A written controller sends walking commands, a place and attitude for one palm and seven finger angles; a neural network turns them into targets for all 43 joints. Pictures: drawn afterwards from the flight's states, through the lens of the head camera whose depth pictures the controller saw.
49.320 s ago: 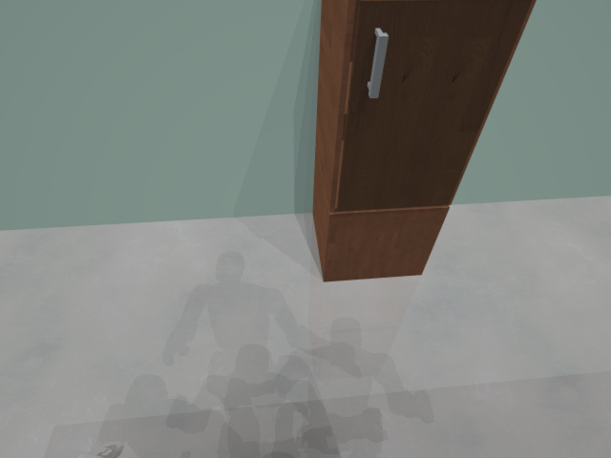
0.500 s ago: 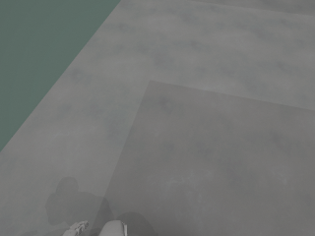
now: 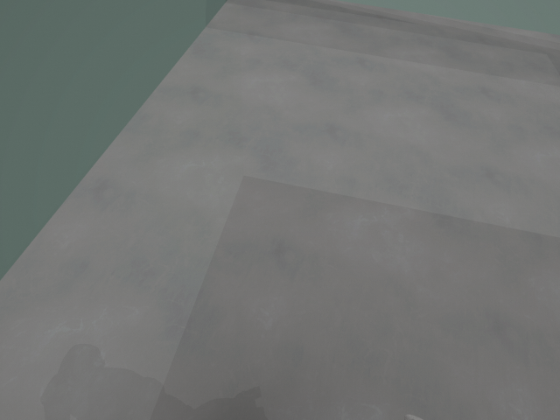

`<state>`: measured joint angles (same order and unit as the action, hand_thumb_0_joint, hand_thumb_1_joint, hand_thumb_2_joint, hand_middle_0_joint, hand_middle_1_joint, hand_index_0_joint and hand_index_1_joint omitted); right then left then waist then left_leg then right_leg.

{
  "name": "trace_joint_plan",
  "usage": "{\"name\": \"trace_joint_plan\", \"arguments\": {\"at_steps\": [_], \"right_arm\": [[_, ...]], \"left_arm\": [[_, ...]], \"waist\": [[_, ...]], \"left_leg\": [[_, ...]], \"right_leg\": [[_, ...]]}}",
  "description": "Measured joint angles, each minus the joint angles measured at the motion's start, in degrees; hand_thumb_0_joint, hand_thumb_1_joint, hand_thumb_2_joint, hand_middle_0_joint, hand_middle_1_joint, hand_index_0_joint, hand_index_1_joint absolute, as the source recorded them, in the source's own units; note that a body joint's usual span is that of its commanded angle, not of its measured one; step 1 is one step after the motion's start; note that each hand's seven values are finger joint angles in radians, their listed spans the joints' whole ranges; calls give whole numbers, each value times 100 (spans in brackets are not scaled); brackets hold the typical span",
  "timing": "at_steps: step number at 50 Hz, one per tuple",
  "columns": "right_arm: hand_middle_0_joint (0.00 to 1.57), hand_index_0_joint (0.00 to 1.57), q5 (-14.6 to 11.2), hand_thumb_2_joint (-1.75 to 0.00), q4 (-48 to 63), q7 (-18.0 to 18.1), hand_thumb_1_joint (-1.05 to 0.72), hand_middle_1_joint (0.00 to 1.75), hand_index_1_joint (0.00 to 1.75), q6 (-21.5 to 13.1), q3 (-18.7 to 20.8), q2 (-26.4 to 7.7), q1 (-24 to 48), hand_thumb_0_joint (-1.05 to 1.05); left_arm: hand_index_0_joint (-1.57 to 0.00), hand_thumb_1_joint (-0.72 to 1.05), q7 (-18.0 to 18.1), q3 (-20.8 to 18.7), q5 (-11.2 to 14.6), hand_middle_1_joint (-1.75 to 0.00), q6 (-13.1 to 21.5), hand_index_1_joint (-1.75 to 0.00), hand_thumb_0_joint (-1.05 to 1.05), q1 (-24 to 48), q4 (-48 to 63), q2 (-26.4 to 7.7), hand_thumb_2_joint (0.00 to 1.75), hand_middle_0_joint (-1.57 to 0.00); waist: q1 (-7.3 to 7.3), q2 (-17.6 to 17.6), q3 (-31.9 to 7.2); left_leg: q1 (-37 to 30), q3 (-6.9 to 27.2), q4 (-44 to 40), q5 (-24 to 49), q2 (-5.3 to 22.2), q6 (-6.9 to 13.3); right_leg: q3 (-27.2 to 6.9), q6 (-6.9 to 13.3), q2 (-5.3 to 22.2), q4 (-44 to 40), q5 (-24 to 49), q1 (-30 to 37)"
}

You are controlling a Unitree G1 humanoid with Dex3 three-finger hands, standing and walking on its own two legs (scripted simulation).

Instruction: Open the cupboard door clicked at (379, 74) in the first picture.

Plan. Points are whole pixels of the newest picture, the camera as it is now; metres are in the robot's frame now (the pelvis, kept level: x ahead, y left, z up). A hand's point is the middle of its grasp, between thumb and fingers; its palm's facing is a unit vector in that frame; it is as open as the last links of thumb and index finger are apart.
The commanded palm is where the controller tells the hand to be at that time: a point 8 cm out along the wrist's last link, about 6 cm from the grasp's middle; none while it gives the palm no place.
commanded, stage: walk to a spot facing it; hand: left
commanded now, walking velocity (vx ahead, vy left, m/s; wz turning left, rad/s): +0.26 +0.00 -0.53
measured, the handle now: out of the picture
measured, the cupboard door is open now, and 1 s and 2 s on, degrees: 44 44 44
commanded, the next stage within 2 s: turn to face it in 0.08 s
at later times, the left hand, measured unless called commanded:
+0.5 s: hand (223, 295) +0.35 +0.14 -0.16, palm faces -0.02 -0.99 -0.16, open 7.4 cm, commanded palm none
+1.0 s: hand (153, 314) +0.29 +0.26 -0.16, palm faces +0.34 -0.90 -0.26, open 7.4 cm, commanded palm none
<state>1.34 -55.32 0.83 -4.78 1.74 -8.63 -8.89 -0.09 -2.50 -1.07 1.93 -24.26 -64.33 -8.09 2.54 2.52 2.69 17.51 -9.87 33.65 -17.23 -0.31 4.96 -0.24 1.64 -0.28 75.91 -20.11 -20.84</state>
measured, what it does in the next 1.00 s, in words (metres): walks ahead, turning left: right foot, then left foot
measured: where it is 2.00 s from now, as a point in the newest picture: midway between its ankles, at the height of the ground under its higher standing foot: (285, 388)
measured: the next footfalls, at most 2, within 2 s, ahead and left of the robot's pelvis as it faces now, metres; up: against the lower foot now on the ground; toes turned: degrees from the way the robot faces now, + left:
right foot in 0.36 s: +0.29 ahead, -0.12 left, +0.00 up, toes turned -8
left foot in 0.72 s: +0.32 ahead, +0.15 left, +0.00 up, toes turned +18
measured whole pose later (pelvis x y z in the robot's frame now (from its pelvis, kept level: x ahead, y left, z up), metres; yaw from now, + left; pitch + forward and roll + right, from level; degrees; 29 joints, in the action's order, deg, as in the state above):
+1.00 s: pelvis +0.28 +0.02 +0.01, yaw +19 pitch +2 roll -2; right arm 1.3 -52.5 0.6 0.6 3.4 -13.2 -11.4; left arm 0.5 -4.7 -1.1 -2.5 -8.7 -52.5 -15.4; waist -0.4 0.4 3.9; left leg 20.6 1.2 30.6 -12.2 0.4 1.2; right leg 0.4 -5.5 3.2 58.8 -24.0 -28.6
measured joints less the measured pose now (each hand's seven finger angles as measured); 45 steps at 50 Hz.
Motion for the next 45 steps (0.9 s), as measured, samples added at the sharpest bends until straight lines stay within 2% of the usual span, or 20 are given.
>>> {"name": "trace_joint_plan", "arguments": {"at_steps": [3,6,8,13,15,17,18,20,21,23,25,28,32,34,36,37,39,41,42,45], "right_arm": [[21,20,-29,-89,-278,104,-92,30,30,-50,43,-7,-470,0],[20,20,-49,-89,-523,124,-93,30,30,-11,49,-60,-919,0],[20,20,-52,-89,-636,131,-93,30,30,29,40,-77,-1201,0],[20,20,-35,-89,-839,167,-92,30,30,100,-42,-52,-1763,0],[20,20,-41,-89,-966,167,-92,30,30,139,-95,16,-1979,0],[20,20,-70,-89,-1123,157,-92,30,30,209,-141,123,-2224,0],[20,20,-100,-89,-1203,140,-92,30,30,252,-157,193,-2339,0],[20,20,-173,-89,-1276,102,-91,30,30,379,-157,274,-2311,0],[20,20,-195,-89,-1256,93,-91,30,30,446,-139,304,-2229,1],[20,20,-183,-89,-1150,69,-91,30,30,561,-100,361,-1991,1],[20,20,-154,-89,-975,31,-91,30,30,633,-68,382,-1679,1],[20,20,-118,-89,-634,-32,-91,30,30,649,-10,347,-1246,1],[20,20,-54,-89,-326,-65,-92,30,30,679,83,161,-748,1],[20,20,-46,-89,-207,-94,-93,30,30,694,143,-9,-574,1],[20,20,-30,-89,-38,-135,-93,30,30,651,192,-213,-495,1],[20,20,-6,-89,26,-138,-93,30,30,606,228,-289,-449,1],[20,20,25,-89,120,-111,-93,30,30,549,238,-343,-307,1],[20,20,35,-89,219,-69,-93,30,30,501,230,-368,-265,1],[20,20,31,-89,253,-42,-92,30,30,483,219,-382,-259,1],[20,20,7,-89,294,7,-92,30,30,462,178,-422,-250,0]], "left_arm": [[-19,91,-56,-61,-51,-30,-48,-29,1,475,315,-57,90,-20],[-19,92,-70,-141,-81,-30,-107,-29,1,885,570,-143,90,-20],[-19,93,-100,-191,-78,-30,-154,-29,1,1123,674,-248,90,-20],[-19,93,-115,-174,-45,-30,-179,-29,1,1694,797,-456,90,-20],[-19,92,-76,-113,-39,-30,-125,-29,1,1885,822,-493,90,-20],[-19,92,-44,-43,-39,-30,-33,-29,1,1981,864,-484,90,-20],[-19,92,-26,-10,-44,-30,42,-29,1,1995,888,-469,90,-20],[-19,92,29,40,-17,-30,174,-29,1,2024,925,-363,90,-20],[-19,92,56,80,4,-30,184,-29,1,2019,941,-305,90,-20],[-19,91,106,124,25,-30,135,-29,0,1975,957,-198,90,-20],[-19,91,147,136,32,-30,76,-29,0,1895,933,-103,90,-20],[-20,93,196,18,81,-30,41,-30,-1,1777,939,-9,90,-20],[-20,94,163,-57,-15,-30,-26,-30,-3,1752,992,-98,90,-21],[-20,94,136,-88,-40,-30,-77,-30,-2,1693,1009,-160,90,-21],[-20,93,110,-120,-32,-30,-143,-30,-2,1562,1041,-222,90,-21],[-20,93,95,-143,-8,-30,-202,-30,-1,1507,1048,-275,90,-21],[-20,92,96,-190,0,-30,-359,-30,-1,1457,1033,-448,90,-20],[-20,92,98,-246,-29,-30,-445,-29,0,1447,1002,-587,90,-20],[-20,92,92,-265,-39,-30,-458,-29,0,1461,994,-639,90,-20],[-19,92,67,-280,-35,-30,-446,-29,1,1514,1051,-729,90,-20]], "waist": [[-12,-28,43],[-79,-63,57],[-161,-88,73],[-494,-145,189],[-630,-152,210],[-699,-120,157],[-703,-67,101],[-699,-109,91],[-724,-141,108],[-739,-149,106],[-740,-126,89],[-725,-83,33],[-582,-52,-8],[-508,-22,-12],[-447,-42,-55],[-456,-37,-97],[-432,50,-70],[-409,70,-65],[-398,58,-51],[-337,-9,36]], "left_leg": [[-558,-53,-590,37,12,21],[-1047,-160,-1019,-9,60,-19],[-1338,-246,-1202,-101,95,-64],[-1892,-401,-1343,-468,132,-185],[-2013,-360,-1197,-660,146,-256],[-2002,-259,-729,-863,155,-348],[-1843,-184,-211,-935,147,-404],[-1118,244,1528,-1268,143,-508],[-755,446,2262,-1444,142,-524],[-80,643,3181,-1433,211,-582],[473,708,3415,-1234,352,-648],[979,705,2931,-887,539,-730],[1089,570,1980,-623,638,-775],[938,471,1431,-437,612,-778],[627,447,618,71,558,-732],[706,496,644,142,497,-620],[828,517,897,-55,392,-377],[798,579,780,-85,325,-289],[751,631,639,-12,291,-315],[551,793,153,254,177,-315]], "right_leg": [[-20,-100,293,-116,384,-910],[9,-149,446,-725,820,-1525],[125,-151,480,-1324,1182,-1714],[509,-6,306,-2963,1624,-1483],[619,105,152,-3456,1573,-1133],[723,180,30,-3985,1690,-578],[736,236,56,-4208,1685,-287],[806,261,92,-4100,857,-124],[879,249,118,-4089,652,-28],[1011,118,190,-4257,615,178],[1123,114,248,-4483,647,354],[1301,70,375,-4678,631,520],[1565,-78,573,-4542,410,642],[1684,-182,702,-4306,209,664],[1779,-311,836,-3865,-95,590],[1702,-411,884,-3453,-490,418],[1090,-492,755,-2303,-1143,-80],[684,-532,583,-1360,-1084,-515],[546,-560,520,-1051,-918,-677],[265,-648,431,-820,-477,-924]]}}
